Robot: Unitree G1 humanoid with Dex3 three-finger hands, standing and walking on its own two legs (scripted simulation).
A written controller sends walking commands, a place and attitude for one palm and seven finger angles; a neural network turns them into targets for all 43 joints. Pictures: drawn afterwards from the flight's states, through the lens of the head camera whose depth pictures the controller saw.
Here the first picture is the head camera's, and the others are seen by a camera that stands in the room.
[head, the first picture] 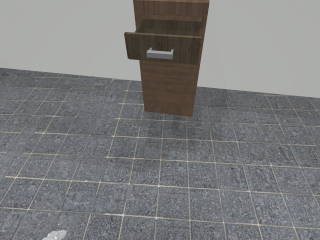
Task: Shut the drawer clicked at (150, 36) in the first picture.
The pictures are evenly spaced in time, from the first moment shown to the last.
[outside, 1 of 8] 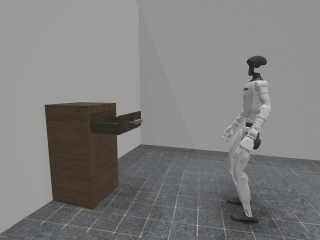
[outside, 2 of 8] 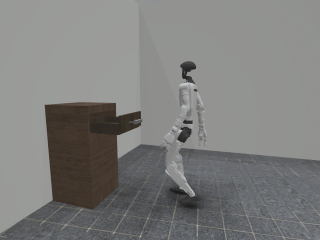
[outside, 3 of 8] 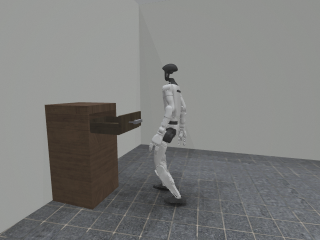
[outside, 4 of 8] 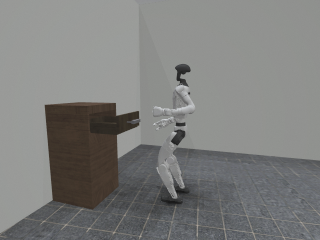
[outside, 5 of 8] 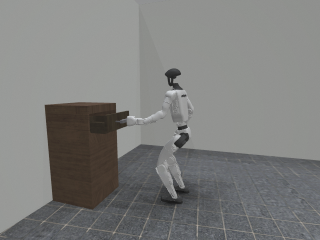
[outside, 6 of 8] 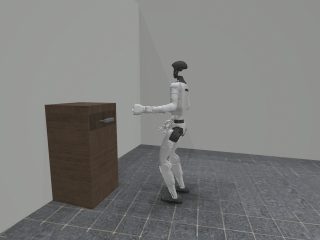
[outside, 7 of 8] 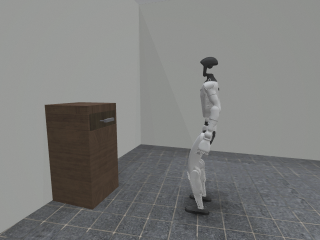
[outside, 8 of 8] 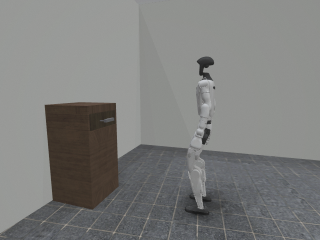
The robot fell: no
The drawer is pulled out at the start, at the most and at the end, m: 0.29 0.29 0.00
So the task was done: yes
